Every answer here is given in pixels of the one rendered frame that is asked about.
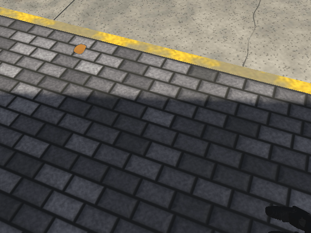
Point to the right robot hand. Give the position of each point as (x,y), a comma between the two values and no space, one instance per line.
(294,215)

